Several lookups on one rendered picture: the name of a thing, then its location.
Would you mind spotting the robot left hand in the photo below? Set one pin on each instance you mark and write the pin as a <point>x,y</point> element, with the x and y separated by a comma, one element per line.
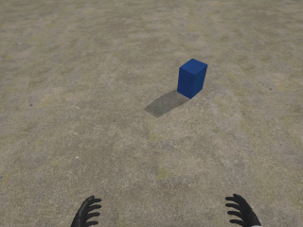
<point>82,215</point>

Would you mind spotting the carton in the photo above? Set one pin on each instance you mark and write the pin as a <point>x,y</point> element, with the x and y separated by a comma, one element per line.
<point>191,78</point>

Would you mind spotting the robot right hand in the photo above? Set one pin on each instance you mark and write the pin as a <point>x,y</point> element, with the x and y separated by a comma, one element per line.
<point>246,213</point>

